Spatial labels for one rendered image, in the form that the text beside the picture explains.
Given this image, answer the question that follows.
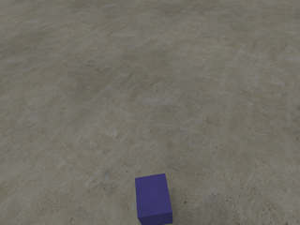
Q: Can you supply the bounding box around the carton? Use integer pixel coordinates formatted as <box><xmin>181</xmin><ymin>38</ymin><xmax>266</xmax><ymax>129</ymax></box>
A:
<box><xmin>135</xmin><ymin>173</ymin><xmax>173</xmax><ymax>225</ymax></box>

